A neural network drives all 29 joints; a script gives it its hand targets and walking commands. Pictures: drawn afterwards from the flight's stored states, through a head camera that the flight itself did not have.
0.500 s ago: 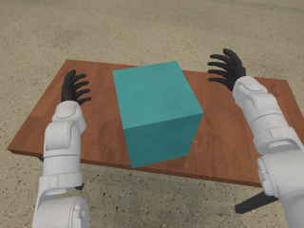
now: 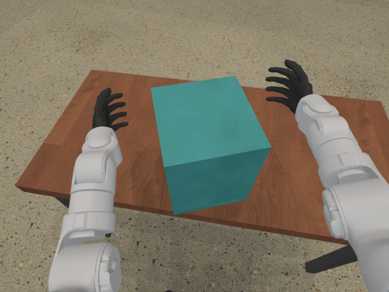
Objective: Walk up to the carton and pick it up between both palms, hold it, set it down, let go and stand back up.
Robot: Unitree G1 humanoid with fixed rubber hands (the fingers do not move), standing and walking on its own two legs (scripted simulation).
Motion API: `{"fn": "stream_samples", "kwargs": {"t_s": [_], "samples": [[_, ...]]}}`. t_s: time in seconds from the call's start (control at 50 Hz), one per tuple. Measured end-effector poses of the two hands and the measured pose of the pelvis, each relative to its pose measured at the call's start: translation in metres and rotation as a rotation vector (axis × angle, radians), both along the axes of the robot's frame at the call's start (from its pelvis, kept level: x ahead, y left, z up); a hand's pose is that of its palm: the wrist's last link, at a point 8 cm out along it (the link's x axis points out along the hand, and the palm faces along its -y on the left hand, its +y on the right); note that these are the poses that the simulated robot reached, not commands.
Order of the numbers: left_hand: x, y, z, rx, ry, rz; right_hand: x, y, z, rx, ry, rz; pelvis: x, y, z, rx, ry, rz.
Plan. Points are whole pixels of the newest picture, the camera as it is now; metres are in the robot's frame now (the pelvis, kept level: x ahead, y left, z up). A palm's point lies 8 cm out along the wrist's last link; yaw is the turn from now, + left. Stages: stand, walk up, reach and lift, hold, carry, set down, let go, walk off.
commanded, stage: reach and lift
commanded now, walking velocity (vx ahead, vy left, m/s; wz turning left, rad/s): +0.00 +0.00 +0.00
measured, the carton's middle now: (203, 149) +0.43 +0.06 -0.01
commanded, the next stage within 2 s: none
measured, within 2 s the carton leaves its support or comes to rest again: neither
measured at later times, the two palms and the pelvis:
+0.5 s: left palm (125, 149) +0.37 +0.23 +0.04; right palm (279, 122) +0.48 -0.11 +0.06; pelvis +0.00 +0.00 -0.01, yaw -2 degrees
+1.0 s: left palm (137, 147) +0.37 +0.20 +0.04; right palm (268, 124) +0.47 -0.09 +0.06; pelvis +0.00 +0.00 -0.01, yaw -2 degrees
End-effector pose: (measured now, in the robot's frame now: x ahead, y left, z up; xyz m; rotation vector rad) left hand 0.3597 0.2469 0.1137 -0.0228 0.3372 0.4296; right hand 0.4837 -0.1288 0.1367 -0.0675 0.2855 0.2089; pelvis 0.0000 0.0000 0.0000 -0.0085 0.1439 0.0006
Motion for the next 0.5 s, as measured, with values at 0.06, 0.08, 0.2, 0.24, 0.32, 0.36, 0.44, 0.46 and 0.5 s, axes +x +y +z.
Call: {"fn": "stream_samples", "kwargs": {"t_s": [0.06,0.08,0.2,0.24,0.32,0.36,0.44,0.46,0.5], "samples": [[-0.002,-0.003,-0.012,-0.002,0.004,-0.002,-0.003,0.002,-0.013,-0.006,0.004,0.0,0.0,0.001,0.0,0.0,0.007,0.0],[-0.002,-0.004,-0.016,-0.001,0.004,-0.001,-0.004,0.002,-0.018,-0.008,0.004,-0.001,-0.001,0.001,0.0,0.0,0.01,-0.001],[-0.001,-0.01,-0.041,0.004,0.007,-0.006,-0.01,0.005,-0.045,-0.018,0.022,-0.002,-0.002,0.002,-0.002,-0.001,0.042,-0.006],[0.0,-0.012,-0.05,0.006,0.003,-0.008,-0.012,0.007,-0.054,-0.02,0.024,0.001,-0.003,0.002,-0.003,-0.001,0.058,-0.009],[0.002,-0.016,-0.064,0.003,-0.001,-0.009,-0.013,0.012,-0.067,-0.024,0.024,0.004,-0.003,0.003,-0.005,-0.002,0.09,-0.015],[0.003,-0.018,-0.07,0.0,-0.002,-0.008,-0.012,0.014,-0.071,-0.023,0.022,0.004,-0.003,0.003,-0.005,-0.003,0.105,-0.019],[0.006,-0.02,-0.076,-0.006,-0.006,-0.006,-0.009,0.018,-0.074,-0.023,0.015,0.003,-0.002,0.004,-0.007,-0.004,0.129,-0.024],[0.007,-0.02,-0.076,-0.006,-0.008,-0.005,-0.007,0.018,-0.074,-0.023,0.013,0.002,-0.001,0.004,-0.007,-0.005,0.133,-0.025],[0.008,-0.02,-0.076,-0.006,-0.014,-0.005,-0.005,0.019,-0.073,-0.021,0.008,0.001,-0.001,0.004,-0.007,-0.006,0.142,-0.026]]}}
